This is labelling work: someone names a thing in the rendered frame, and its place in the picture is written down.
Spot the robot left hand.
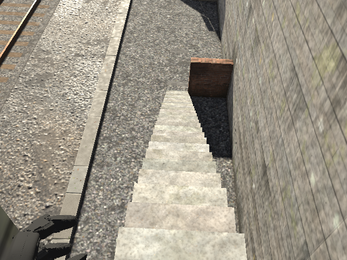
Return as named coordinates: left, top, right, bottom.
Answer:
left=5, top=214, right=87, bottom=260

